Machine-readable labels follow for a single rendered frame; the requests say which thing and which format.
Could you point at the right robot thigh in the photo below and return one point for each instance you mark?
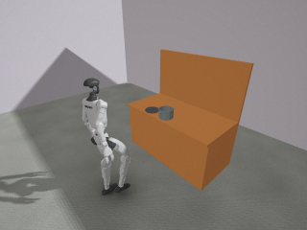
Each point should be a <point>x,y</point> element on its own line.
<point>117,145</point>

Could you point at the left robot upper arm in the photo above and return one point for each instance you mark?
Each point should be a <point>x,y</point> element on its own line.
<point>84,117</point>

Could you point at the right robot shin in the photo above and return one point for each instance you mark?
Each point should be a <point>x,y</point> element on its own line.
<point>123,170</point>

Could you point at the right robot upper arm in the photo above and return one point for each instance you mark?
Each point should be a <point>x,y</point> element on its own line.
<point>101,109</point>

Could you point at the lid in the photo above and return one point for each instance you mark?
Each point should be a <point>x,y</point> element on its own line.
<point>152,111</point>

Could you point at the robot right hand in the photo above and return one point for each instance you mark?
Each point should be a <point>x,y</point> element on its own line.
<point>108,152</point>

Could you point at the pot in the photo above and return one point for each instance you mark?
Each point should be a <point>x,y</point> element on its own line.
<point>166,113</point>

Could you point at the robot left forearm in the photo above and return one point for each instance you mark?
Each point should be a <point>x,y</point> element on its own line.
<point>92,130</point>

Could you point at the table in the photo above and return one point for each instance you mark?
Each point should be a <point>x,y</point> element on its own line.
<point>208,96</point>

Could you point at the robot right forearm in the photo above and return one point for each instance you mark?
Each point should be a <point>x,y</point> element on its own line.
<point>101,135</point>

